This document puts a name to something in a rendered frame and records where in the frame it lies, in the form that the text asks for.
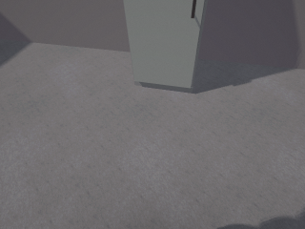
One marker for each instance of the fridge door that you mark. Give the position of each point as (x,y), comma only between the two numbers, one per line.
(163,39)

